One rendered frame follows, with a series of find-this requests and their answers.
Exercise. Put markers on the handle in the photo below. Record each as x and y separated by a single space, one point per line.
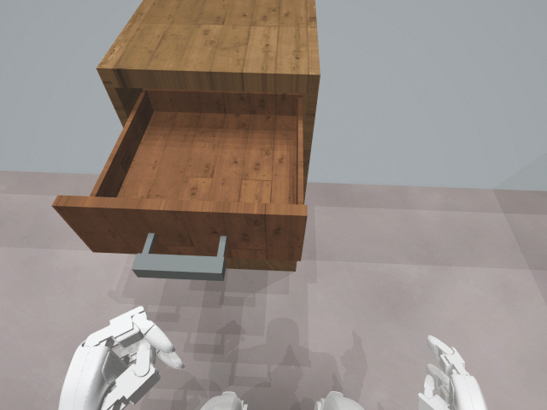
148 265

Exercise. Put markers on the robot right hand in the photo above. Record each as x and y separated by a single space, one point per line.
460 391

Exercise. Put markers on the drawer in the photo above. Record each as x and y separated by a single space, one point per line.
192 166

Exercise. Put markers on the robot left hand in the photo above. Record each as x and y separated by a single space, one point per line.
95 368

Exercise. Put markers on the cabinet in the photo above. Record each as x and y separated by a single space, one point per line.
219 45

